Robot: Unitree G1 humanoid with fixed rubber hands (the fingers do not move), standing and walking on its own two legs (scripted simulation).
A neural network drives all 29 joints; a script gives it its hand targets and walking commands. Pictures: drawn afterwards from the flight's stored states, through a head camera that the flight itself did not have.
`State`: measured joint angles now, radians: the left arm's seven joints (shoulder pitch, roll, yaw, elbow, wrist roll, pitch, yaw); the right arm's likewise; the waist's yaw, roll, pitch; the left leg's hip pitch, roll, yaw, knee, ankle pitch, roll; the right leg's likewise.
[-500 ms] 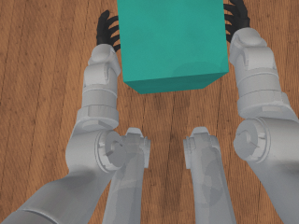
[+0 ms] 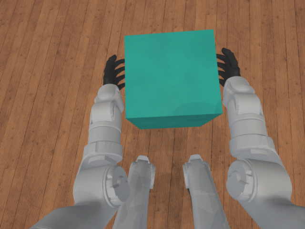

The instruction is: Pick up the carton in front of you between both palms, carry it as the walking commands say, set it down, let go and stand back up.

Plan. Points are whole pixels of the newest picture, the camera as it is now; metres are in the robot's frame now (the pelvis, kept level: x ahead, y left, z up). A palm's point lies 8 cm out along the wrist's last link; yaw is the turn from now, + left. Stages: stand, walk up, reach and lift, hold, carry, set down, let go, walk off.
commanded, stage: reach and lift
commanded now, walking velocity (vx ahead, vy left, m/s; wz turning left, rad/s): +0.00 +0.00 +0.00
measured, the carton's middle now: (169, 89) +0.48 -0.01 -0.12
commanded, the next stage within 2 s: hold in 1.94 s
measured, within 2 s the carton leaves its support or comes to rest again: neither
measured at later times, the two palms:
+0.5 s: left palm (79, 78) +0.41 +0.14 +0.11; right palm (262, 71) +0.41 -0.15 +0.11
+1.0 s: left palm (5, 58) +0.37 +0.15 +0.24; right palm out of the picture +0.37 -0.15 +0.24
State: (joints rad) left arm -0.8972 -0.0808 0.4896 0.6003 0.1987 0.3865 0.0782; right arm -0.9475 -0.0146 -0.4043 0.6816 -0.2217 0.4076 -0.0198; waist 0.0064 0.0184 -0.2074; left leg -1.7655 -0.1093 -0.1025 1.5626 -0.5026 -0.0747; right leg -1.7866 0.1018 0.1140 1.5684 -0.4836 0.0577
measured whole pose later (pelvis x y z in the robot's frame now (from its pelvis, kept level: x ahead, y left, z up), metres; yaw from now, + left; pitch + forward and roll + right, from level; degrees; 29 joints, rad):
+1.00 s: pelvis +0.08 +0.00 +0.22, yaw -1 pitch +0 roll +0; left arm -0.26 -0.15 0.26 0.39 0.25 0.56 0.01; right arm -0.25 0.15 -0.25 0.39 -0.25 0.58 -0.02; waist 0.00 0.00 -0.09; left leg -0.22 -0.04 -0.15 0.46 -0.24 -0.02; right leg -0.23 0.04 0.15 0.45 -0.22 0.02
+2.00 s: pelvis +0.08 +0.00 +0.23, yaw -1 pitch -5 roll +0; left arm -0.25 -0.15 0.22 0.27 0.27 0.70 0.00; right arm -0.24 0.15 -0.21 0.26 -0.27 0.71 -0.01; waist 0.00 0.00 -0.01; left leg -0.06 -0.03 -0.14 0.36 -0.21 -0.01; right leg -0.08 0.03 0.14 0.36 -0.19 0.02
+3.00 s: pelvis +0.08 +0.00 +0.23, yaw -1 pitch -7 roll +0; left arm -0.27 -0.15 0.23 0.24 0.29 0.76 -0.01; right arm -0.26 0.15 -0.22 0.23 -0.28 0.77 0.01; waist 0.00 0.00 0.00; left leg -0.03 -0.03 -0.13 0.34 -0.20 -0.01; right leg -0.04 0.03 0.13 0.34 -0.18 0.01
